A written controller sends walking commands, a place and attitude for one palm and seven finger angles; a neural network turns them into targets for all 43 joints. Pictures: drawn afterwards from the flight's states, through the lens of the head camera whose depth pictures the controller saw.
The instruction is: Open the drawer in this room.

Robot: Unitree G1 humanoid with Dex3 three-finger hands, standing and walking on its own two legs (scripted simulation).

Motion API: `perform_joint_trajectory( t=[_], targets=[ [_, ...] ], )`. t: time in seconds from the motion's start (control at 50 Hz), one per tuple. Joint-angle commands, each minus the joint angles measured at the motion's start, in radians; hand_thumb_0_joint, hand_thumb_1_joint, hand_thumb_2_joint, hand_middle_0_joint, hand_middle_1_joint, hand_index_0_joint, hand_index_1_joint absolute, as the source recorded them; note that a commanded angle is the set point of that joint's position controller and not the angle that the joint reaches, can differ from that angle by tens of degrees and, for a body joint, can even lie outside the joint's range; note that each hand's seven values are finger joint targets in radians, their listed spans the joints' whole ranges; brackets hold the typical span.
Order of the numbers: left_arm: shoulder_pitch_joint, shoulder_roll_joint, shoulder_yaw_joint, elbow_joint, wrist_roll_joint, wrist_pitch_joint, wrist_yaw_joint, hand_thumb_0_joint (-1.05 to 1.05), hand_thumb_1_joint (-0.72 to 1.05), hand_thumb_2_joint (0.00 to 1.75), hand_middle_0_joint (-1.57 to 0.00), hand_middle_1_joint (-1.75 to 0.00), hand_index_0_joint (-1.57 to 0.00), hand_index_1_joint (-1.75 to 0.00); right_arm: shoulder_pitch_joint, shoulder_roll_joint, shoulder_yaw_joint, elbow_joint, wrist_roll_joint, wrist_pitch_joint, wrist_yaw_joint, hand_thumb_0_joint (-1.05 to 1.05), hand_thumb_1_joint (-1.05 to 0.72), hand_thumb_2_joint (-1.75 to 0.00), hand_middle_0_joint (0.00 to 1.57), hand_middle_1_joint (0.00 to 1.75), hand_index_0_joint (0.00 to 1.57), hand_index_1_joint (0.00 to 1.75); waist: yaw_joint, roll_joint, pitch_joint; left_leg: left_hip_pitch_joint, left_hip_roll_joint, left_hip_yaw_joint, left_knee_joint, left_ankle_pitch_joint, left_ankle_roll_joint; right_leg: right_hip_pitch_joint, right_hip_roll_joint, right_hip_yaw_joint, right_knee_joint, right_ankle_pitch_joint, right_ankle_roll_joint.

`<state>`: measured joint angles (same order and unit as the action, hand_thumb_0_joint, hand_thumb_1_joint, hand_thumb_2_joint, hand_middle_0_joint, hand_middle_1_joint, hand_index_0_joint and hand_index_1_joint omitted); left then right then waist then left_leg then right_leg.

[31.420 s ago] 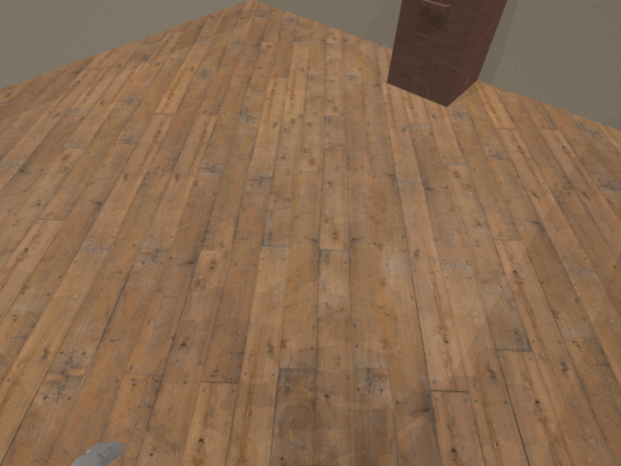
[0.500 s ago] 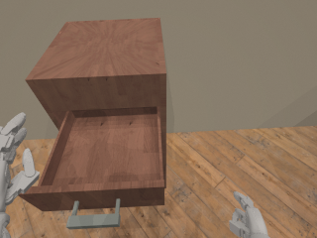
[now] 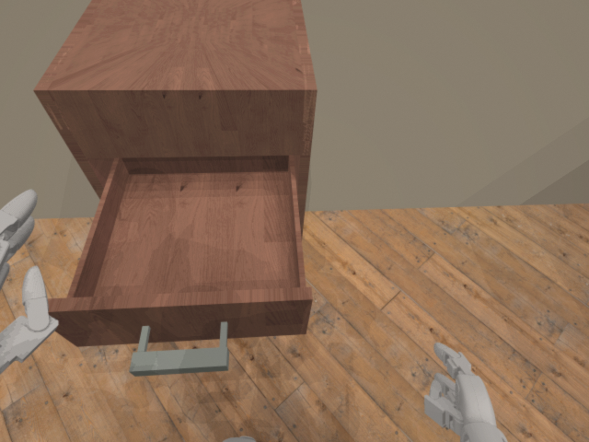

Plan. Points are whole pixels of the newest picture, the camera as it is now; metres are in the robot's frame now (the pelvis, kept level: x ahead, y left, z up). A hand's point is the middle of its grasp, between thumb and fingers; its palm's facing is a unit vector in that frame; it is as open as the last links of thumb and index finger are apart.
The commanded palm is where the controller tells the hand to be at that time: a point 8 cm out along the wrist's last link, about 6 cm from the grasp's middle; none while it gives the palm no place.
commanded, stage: step back with the hand held close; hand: left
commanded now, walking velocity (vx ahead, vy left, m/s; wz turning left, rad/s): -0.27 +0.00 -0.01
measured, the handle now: (183, 345) +0.26 +0.19 -0.08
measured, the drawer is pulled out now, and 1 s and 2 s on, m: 0.30 0.30 0.30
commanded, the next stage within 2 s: stop stepping back and stand still in 0.92 s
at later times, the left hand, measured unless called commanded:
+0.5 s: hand (16, 352) +0.17 +0.25 +0.17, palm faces +0.33 -0.80 -0.50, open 7.5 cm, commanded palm +0.10 +0.28 +0.18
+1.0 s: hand out of the picture +0.06 +0.19 +0.16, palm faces +0.21 -0.85 -0.47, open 7.5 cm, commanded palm -0.01 +0.25 +0.18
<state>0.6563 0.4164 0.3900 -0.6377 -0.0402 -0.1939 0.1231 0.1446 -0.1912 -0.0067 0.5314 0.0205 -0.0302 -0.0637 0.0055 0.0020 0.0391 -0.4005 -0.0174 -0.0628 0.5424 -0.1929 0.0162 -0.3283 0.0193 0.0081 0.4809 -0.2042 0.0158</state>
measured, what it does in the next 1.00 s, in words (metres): walks backwards: right foot, then left foot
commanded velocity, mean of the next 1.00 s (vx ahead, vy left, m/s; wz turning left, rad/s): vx -0.38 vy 0.00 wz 0.02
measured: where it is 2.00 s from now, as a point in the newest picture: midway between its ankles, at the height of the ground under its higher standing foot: outside the picture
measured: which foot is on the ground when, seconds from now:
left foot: down 0.00-0.64, up 0.66-0.80, down 0.82-1.00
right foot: down 0.00-0.36, up 0.38-0.54, down 0.56-0.84, up 0.86-1.00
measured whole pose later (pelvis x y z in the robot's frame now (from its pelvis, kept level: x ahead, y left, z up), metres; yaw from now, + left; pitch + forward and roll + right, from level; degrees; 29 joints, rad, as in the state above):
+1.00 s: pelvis -0.15 -0.02 +0.01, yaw -3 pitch +3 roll -1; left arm 0.68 0.43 0.38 -0.72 -0.05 -0.17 0.14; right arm 0.12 -0.16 -0.01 0.58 0.00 -0.10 -0.04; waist -0.01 -0.05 0.07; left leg -0.37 0.02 0.03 0.46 -0.15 0.02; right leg -0.45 0.02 -0.02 0.84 -0.44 0.01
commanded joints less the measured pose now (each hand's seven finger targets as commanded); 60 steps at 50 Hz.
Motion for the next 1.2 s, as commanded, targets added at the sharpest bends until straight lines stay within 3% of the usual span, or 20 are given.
perform_joint_trajectory(
  t=[0.0, 0.24, 0.28, 0.34, 0.44, 0.5, 0.56, 0.6, 0.64, 0.68, 0.7, 0.74, 0.76, 0.8, 0.84, 0.98, 1.08, 1.1, 1.14, 1.18],
  targets=[
    [-0.009, 0.138, 0.125, -0.223, 0.002, -0.08, 0.031, 0.0, 0.9, 0.9, -0.2, -0.3, -0.2, -0.3, -0.083, -0.141, -0.057, -0.161, 0.001, -0.071, -0.013, 0.0, -0.9, -0.9, 0.2, 0.3, 0.2, 0.3, -0.005, 0.081, -0.15, -0.126, 0.103, -0.075, -0.162, -0.24, 0.049, 0.175, -0.049, 0.03, -0.009, 0.005, -0.01],
    [-0.043, 0.14, 0.112, -0.219, 0.001, -0.095, 0.056, 0.0, 0.9, 0.9, -0.2, -0.3, -0.2, -0.3, -0.066, -0.134, -0.061, -0.104, -0.001, -0.092, -0.014, 0.0, -0.9, -0.9, 0.2, 0.3, 0.2, 0.3, -0.018, 0.005, -0.131, 0.045, 0.05, -0.037, 0.023, -0.205, 0.007, -0.104, -0.126, 0.096, -0.125, -0.12, -0.064],
    [-0.024, 0.15, 0.128, -0.235, 0.003, -0.098, 0.059, 0.0, 0.9, 0.9, -0.2, -0.3, -0.2, -0.3, -0.073, -0.133, -0.06, -0.106, -0.001, -0.093, -0.016, 0.0, -0.9, -0.9, 0.2, 0.3, 0.2, 0.3, -0.016, 0.05, -0.155, 0.004, 0.09, -0.077, -0.066, -0.188, 0.019, -0.036, -0.085, 0.052, -0.053, -0.074, -0.045],
    [-0.011, 0.162, 0.173, -0.261, 0.021, -0.109, 0.048, 0.0, 0.9, 0.9, -0.2, -0.3, -0.2, -0.3, -0.096, -0.142, -0.062, -0.137, -0.005, -0.114, -0.014, 0.0, -0.9, -0.9, 0.2, 0.3, 0.2, 0.3, -0.001, 0.284, -0.185, -0.321, 0.277, -0.266, -0.349, -0.364, 0.111, 0.27, 0.045, -0.02, 0.338, -0.093, 0.012],
    [0.024, 0.13, 0.143, -0.243, -0.014, -0.113, 0.034, 0.0, 0.9, 0.9, -0.2, -0.3, -0.2, -0.3, -0.049, -0.127, -0.059, -0.074, -0.023, -0.147, 0.007, 0.0, -0.9, -0.9, 0.2, 0.3, 0.2, 0.3, 0.01, 0.162, -0.216, 0.069, 0.266, -0.191, -0.165, 0.209, 0.128, 0.002, 0.018, -0.001, 0.235, -0.261, -0.011],
    [-0.016, 0.124, 0.11, -0.251, -0.015, -0.113, 0.018, 0.0, 0.9, 0.9, -0.2, -0.3, -0.2, -0.3, -0.067, -0.137, -0.042, -0.044, -0.035, -0.156, 0.018, 0.0, -0.9, -0.9, 0.2, 0.3, 0.2, 0.3, 0.014, 0.211, -0.25, 0.25, 0.264, -0.157, -0.081, 0.554, 0.105, 0.001, 0.003, 0.002, 0.028, -0.114, -0.009],
    [-0.038, 0.164, 0.136, -0.259, -0.007, -0.117, -0.002, 0.0, 0.9, 0.9, -0.2, -0.3, -0.2, -0.3, -0.086, -0.147, -0.042, -0.053, -0.032, -0.141, 0.022, 0.0, -0.9, -0.9, 0.2, 0.3, 0.2, 0.3, 0.023, 0.178, -0.301, 0.295, 0.229, -0.083, -0.012, 0.578, 0.065, 0.081, -0.005, -0.016, -0.101, 0.077, -0.008],
    [-0.01, 0.143, 0.119, -0.235, -0.023, -0.103, -0.017, 0.0, 0.9, 0.9, -0.2, -0.3, -0.2, -0.3, -0.088, -0.136, -0.06, -0.085, 0.002, -0.122, 0.021, 0.0, -0.9, -0.9, 0.2, 0.3, 0.2, 0.3, 0.014, -0.053, -0.337, 0.299, 0.11, 0.013, 0.129, 0.37, 0.005, 0.074, -0.083, 0.013, -0.141, 0.352, -0.023],
    [0.019, 0.17, 0.147, -0.203, -0.03, -0.101, -0.007, 0.0, 0.9, 0.9, -0.2, -0.3, -0.2, -0.3, -0.123, -0.117, -0.067, -0.111, 0.027, -0.089, 0.005, 0.0, -0.9, -0.9, 0.2, 0.3, 0.2, 0.3, -0.003, -0.204, -0.252, 0.13, -0.016, 0.069, 0.382, -0.133, -0.027, -0.022, -0.296, 0.153, -0.158, 0.5, -0.118],
    [0.039, 0.164, 0.165, -0.165, -0.028, -0.077, 0.012, 0.0, 0.9, 0.9, -0.2, -0.3, -0.2, -0.3, -0.149, -0.064, -0.041, -0.113, 0.01, -0.063, -0.012, 0.0, -0.9, -0.9, 0.2, 0.3, 0.2, 0.3, -0.003, -0.175, -0.175, -0.108, -0.01, -0.01, 0.497, -0.342, -0.031, 0.067, -0.354, 0.182, -0.112, 0.685, -0.206],
    [0.038, 0.14, 0.146, -0.143, -0.015, -0.069, 0.017, 0.0, 0.9, 0.9, -0.2, -0.3, -0.2, -0.3, -0.157, -0.044, -0.016, -0.114, -0.003, -0.048, -0.022, 0.0, -0.9, -0.9, 0.2, 0.3, 0.2, 0.3, -0.017, -0.146, -0.141, -0.168, 0.003, -0.003, 0.397, -0.351, -0.028, 0.143, -0.319, 0.128, -0.066, 0.801, -0.184],
    [0.037, 0.141, 0.147, -0.133, 0.001, -0.062, 0.026, 0.0, 0.9, 0.9, -0.2, -0.3, -0.2, -0.3, -0.145, -0.062, -0.006, -0.101, -0.01, -0.023, -0.039, 0.0, -0.9, -0.9, 0.2, 0.3, 0.2, 0.3, -0.033, -0.105, -0.15, -0.118, 0.001, 0.044, 0.045, -0.203, -0.032, 0.239, -0.223, 0.052, 0.026, 0.905, -0.106],
    [0.02, 0.147, 0.132, -0.179, -0.004, -0.062, 0.028, 0.0, 0.9, 0.9, -0.2, -0.3, -0.2, -0.3, -0.149, -0.081, -0.014, -0.1, -0.006, -0.02, -0.045, 0.0, -0.9, -0.9, 0.2, 0.3, 0.2, 0.3, -0.042, -0.045, -0.157, -0.038, 0.015, 0.069, -0.193, 0.076, -0.034, 0.27, -0.167, -0.002, 0.113, 0.871, -0.06],
    [-0.009, 0.171, 0.121, -0.257, -0.004, -0.068, 0.028, 0.0, 0.9, 0.9, -0.2, -0.3, -0.2, -0.3, -0.098, -0.109, -0.063, -0.118, 0.006, -0.031, -0.017, 0.0, -0.9, -0.9, 0.2, 0.3, 0.2, 0.3, -0.012, 0.144, -0.28, 0.344, 0.287, -0.103, -0.144, 0.901, 0.055, -0.02, -0.058, -0.016, 0.259, 0.014, -0.003],
    [0.055, 0.158, 0.117, -0.286, -0.007, -0.083, 0.021, 0.0, 0.9, 0.9, -0.2, -0.3, -0.2, -0.3, -0.063, -0.109, -0.07, -0.117, -0.016, -0.087, 0.008, 0.0, -0.9, -0.9, 0.2, 0.3, 0.2, 0.3, -0.005, 0.228, -0.311, 0.303, 0.351, -0.162, -0.142, 0.859, 0.119, -0.083, -0.025, 0.035, 0.458, -0.333, -0.013],
    [0.066, 0.131, 0.121, -0.322, -0.019, -0.045, 0.039, 0.0, 0.9, 0.9, -0.2, -0.3, -0.2, -0.3, -0.067, -0.125, -0.059, -0.072, -0.026, -0.125, 0.019, 0.0, -0.9, -0.9, 0.2, 0.3, 0.2, 0.3, -0.004, 0.231, -0.236, 0.233, 0.299, -0.101, -0.156, 0.645, 0.108, -0.05, -0.03, -0.018, 0.337, -0.222, -0.004],
    [0.09, 0.145, 0.141, -0.223, -0.032, -0.026, 0.045, 0.0, 0.9, 0.9, -0.2, -0.3, -0.2, -0.3, -0.059, -0.139, -0.044, -0.124, 0.003, -0.104, 0.007, 0.0, -0.9, -0.9, 0.2, 0.3, 0.2, 0.3, -0.004, 0.136, -0.128, -0.072, 0.145, 0.002, -0.135, -0.326, 0.031, 0.218, -0.039, -0.092, -0.074, -0.097, -0.005],
    [0.065, 0.165, 0.146, -0.217, -0.025, -0.031, 0.043, 0.0, 0.9, 0.9, -0.2, -0.3, -0.2, -0.3, -0.057, -0.131, -0.049, -0.127, 0.008, -0.095, 0.004, 0.0, -0.9, -0.9, 0.2, 0.3, 0.2, 0.3, -0.013, -0.007, -0.1, -0.049, 0.055, 0.079, 0.044, -0.355, -0.014, 0.15, -0.114, -0.032, -0.187, -0.101, -0.039],
    [-0.035, 0.148, 0.126, -0.181, -0.032, -0.022, 0.046, 0.0, 0.9, 0.9, -0.2, -0.3, -0.2, -0.3, -0.027, -0.122, -0.063, -0.105, 0.017, -0.089, -0.004, 0.0, -0.9, -0.9, 0.2, 0.3, 0.2, 0.3, -0.023, -0.295, -0.097, 0.007, -0.01, 0.036, 0.629, -0.27, -0.04, -0.173, -0.423, 0.34, -0.352, -0.352, -0.187],
    [-0.04, 0.116, 0.1, -0.125, -0.022, -0.014, 0.041, 0.0, 0.9, 0.9, -0.2, -0.3, -0.2, -0.3, -0.026, -0.113, -0.055, -0.079, 0.006, -0.077, -0.002, 0.0, -0.9, -0.9, 0.2, 0.3, 0.2, 0.3, -0.06, -0.23, -0.079, -0.026, 0.029, -0.018, 0.72, -0.218, -0.031, -0.17, -0.378, 0.225, -0.283, -0.319, -0.167]
  ],
)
